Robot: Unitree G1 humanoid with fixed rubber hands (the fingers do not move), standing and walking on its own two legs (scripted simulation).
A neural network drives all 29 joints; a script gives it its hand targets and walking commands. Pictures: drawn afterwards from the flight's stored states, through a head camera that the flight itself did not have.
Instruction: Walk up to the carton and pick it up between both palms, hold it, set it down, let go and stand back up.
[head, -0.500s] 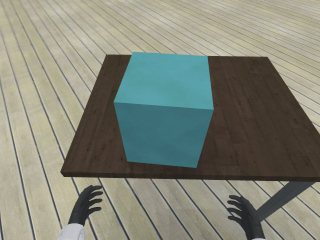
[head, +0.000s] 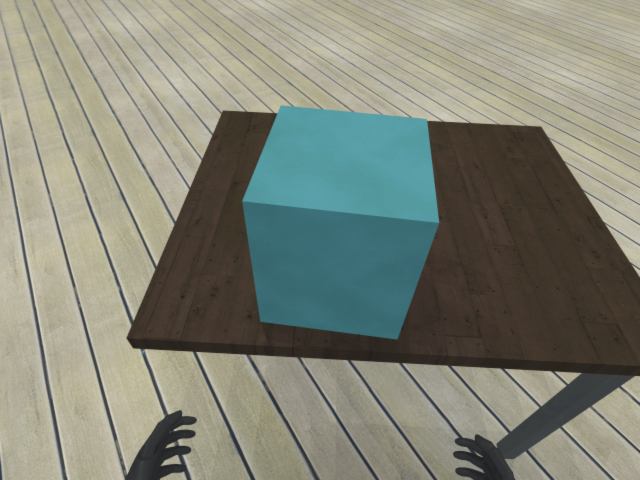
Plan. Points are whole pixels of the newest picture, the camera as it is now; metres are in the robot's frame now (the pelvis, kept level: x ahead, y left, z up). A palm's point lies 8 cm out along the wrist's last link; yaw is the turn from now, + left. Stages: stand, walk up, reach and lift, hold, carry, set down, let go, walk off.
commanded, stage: stand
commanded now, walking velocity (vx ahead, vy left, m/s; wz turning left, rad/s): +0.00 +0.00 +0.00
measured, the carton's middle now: (340, 224) +0.51 +0.00 +0.03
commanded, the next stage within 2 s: none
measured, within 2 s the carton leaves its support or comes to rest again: neither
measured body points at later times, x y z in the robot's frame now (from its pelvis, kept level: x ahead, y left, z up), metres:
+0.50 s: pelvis -0.04 +0.00 +0.00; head -0.07 +0.00 +0.45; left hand -0.05 +0.24 -0.15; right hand +0.00 -0.24 -0.15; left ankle -0.04 +0.12 -0.74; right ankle +0.05 -0.12 -0.74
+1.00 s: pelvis -0.05 -0.01 +0.00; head -0.07 -0.01 +0.45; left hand -0.10 +0.19 -0.16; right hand -0.06 -0.22 -0.16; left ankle -0.04 +0.12 -0.74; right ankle +0.05 -0.12 -0.74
